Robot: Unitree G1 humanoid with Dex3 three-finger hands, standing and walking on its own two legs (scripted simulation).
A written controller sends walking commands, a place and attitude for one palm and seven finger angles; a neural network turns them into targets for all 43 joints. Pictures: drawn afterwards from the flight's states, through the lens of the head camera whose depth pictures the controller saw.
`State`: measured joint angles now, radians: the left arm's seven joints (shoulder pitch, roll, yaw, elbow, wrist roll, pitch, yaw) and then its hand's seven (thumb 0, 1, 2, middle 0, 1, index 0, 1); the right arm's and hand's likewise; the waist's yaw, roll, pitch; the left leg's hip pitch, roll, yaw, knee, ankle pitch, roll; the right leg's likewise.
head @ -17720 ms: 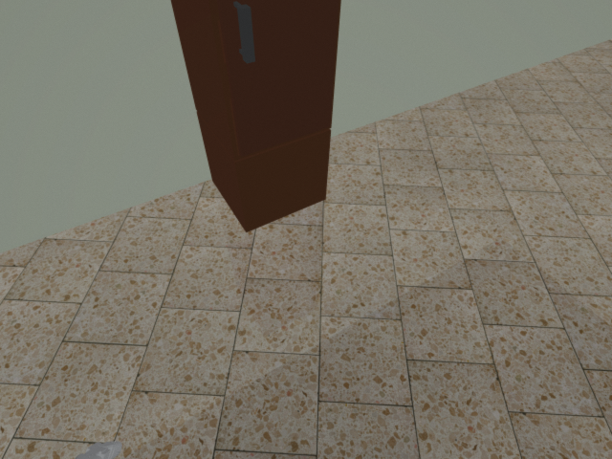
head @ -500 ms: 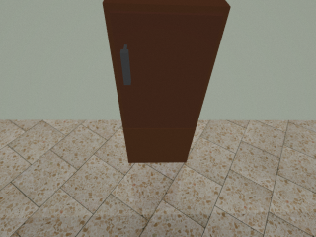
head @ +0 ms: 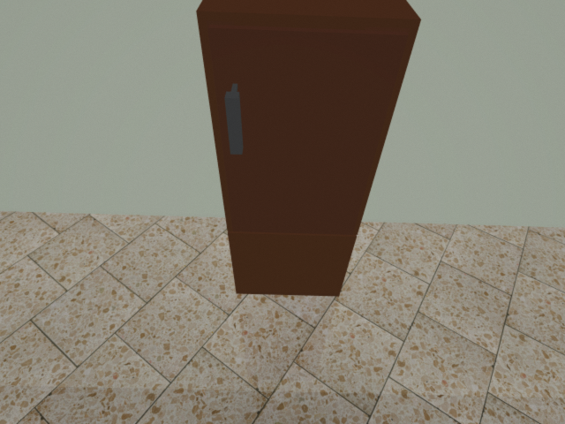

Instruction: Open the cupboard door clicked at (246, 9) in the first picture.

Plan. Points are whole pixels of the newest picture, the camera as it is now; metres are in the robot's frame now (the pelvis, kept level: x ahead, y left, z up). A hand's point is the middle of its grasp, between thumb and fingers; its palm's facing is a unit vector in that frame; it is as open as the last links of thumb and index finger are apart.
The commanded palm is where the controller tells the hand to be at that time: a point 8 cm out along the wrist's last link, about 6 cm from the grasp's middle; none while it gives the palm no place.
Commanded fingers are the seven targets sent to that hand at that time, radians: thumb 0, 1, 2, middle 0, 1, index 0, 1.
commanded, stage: look again from close up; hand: left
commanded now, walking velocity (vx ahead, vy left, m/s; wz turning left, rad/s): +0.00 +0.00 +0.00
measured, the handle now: (235, 119) +0.69 +0.15 +0.07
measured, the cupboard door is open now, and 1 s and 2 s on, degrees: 0 0 0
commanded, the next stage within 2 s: raise the hand with hooked fingers in 0.22 s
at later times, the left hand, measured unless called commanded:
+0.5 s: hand (160, 411) +0.15 +0.18 -0.06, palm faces +0.26 -0.94 -0.22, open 7.3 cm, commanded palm +0.11 +0.20 -0.06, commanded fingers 0.00 0.67 0.80 -0.22 -0.45 -0.22 -0.45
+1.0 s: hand (182, 374) +0.19 +0.15 -0.01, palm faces +0.06 -1.00 -0.08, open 10.1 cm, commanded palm +0.17 +0.22 -0.01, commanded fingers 0.00 0.08 0.55 -0.26 -0.82 -0.26 -0.82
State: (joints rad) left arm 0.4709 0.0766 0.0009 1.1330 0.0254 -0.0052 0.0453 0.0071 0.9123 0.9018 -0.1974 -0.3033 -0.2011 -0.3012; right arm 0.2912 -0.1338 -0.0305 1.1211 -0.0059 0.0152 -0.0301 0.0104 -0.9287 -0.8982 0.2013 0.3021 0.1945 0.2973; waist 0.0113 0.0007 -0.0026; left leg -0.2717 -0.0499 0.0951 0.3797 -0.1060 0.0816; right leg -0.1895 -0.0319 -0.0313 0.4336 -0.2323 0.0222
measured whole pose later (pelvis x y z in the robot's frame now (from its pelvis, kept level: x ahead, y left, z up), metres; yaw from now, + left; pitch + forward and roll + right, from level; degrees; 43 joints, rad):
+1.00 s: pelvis +0.01 -0.07 -0.09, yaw +4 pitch +11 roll -3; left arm 0.41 0.27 0.20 -0.05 -0.32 -0.40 -0.36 0.02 0.31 0.65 -0.24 -0.69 -0.24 -0.68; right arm 0.16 -0.20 0.04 0.54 0.04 -0.18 -0.06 0.01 -0.91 -0.90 0.21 0.30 0.20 0.30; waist 0.06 0.05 -0.12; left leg -0.90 0.03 -0.06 1.13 -0.43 -0.01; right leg -0.72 0.05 -0.17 1.09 -0.57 -0.08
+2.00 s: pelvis +0.01 -0.01 -0.03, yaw +3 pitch +4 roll -3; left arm -0.09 0.47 0.41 0.35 -0.35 -0.11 -0.46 -0.01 -0.49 0.30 -0.30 -1.20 -0.30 -1.20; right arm 0.27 -0.27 0.06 0.57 0.06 -0.19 -0.10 0.01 -0.90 -0.90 0.21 0.30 0.20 0.30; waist 0.02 0.03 -0.05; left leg -0.52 -0.02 0.02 0.73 -0.28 0.07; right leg -0.36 0.01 -0.09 0.67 -0.37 0.00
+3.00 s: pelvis +0.02 -0.03 -0.03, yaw +1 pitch +8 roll -2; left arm -0.44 0.51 0.41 0.76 -0.27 -0.19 -0.44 -0.01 -0.49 0.30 -0.30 -1.20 -0.30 -1.20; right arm 0.32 -0.29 0.04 0.61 0.06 -0.12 -0.08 0.01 -0.91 -0.90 0.21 0.30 0.20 0.30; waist -0.05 0.02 -0.06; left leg -0.60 0.02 0.03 0.77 -0.30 0.04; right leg -0.46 0.04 -0.07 0.73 -0.40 -0.04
